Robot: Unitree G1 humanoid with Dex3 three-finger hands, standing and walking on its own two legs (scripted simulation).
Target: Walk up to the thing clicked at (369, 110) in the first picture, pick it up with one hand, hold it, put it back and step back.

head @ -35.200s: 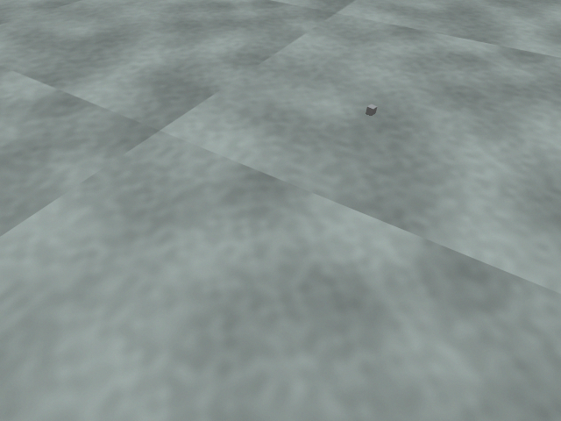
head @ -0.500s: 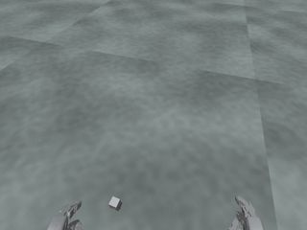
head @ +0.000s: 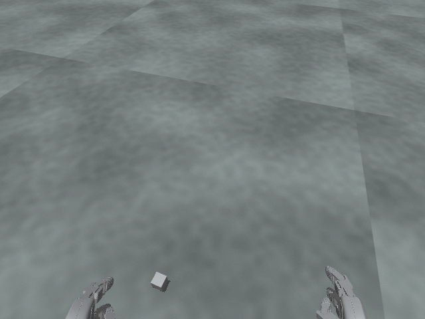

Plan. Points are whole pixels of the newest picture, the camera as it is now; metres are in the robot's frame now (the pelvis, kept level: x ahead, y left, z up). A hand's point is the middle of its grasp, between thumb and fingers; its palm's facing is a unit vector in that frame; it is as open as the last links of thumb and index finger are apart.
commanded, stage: home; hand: left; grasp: from above
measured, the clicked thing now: (159, 281) +0.45 +0.22 -0.69
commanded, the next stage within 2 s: stand in 0.82 s
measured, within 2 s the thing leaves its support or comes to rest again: neither
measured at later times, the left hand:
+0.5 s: hand out of the picture +0.17 +0.18 -0.05, palm faces +0.04 -0.98 -0.19, open 7.4 cm
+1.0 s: hand out of the picture +0.17 +0.19 -0.07, palm faces +0.00 -0.96 -0.29, open 7.4 cm
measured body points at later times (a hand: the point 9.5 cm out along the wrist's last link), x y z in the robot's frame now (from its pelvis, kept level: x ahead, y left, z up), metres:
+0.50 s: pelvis +0.01 +0.00 +0.00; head +0.02 +0.01 +0.45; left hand +0.16 +0.23 -0.03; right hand +0.17 -0.25 -0.06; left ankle +0.01 +0.12 -0.68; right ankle +0.01 -0.15 -0.68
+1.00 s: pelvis +0.00 +0.00 +0.01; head +0.02 +0.01 +0.46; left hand +0.16 +0.24 -0.05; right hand +0.15 -0.25 -0.08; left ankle +0.01 +0.12 -0.68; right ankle +0.01 -0.15 -0.68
